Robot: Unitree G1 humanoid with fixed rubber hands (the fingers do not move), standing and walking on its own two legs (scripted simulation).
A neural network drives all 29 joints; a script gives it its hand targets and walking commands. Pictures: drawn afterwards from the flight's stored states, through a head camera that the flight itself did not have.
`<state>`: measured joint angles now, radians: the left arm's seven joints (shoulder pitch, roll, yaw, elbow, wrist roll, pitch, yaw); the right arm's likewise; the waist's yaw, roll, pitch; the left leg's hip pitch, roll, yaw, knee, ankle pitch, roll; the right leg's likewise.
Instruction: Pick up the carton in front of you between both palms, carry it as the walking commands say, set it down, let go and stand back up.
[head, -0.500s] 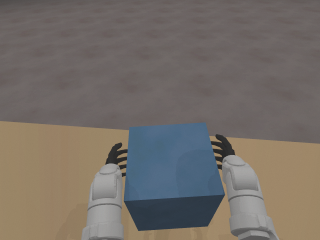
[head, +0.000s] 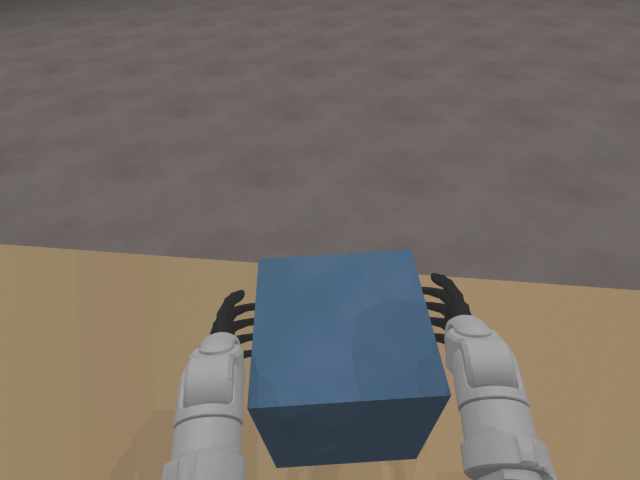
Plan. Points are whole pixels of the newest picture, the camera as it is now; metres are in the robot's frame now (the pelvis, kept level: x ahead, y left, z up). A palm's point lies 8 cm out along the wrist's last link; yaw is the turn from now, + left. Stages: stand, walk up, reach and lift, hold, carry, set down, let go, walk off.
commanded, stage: hold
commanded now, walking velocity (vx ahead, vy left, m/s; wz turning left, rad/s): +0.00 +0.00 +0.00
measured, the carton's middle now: (341, 363) +0.29 +0.00 -0.03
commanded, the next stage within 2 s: carry in 0.18 s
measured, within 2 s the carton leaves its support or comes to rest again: neither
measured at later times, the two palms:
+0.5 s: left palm (237, 296) +0.33 +0.13 +0.08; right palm (463, 279) +0.34 -0.17 +0.09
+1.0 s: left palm (274, 210) +0.54 +0.10 +0.06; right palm (445, 195) +0.56 -0.21 +0.07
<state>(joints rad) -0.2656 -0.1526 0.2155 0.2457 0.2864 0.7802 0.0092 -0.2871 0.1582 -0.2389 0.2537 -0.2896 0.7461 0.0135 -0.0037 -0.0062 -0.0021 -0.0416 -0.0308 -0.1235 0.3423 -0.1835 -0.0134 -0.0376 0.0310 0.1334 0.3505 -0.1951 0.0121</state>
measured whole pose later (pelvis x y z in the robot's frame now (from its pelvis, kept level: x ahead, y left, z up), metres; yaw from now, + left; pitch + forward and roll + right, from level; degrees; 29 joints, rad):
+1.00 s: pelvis +0.32 -0.06 -0.01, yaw +2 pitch +5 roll +0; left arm 0.07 -0.14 0.05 -0.46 -0.02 1.13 0.20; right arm 0.06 0.13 -0.06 -0.49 0.03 1.13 -0.19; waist 0.01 0.02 -0.14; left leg -0.42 0.09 0.08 1.11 -0.39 0.00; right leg -0.36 -0.03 -0.25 0.50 -0.23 -0.08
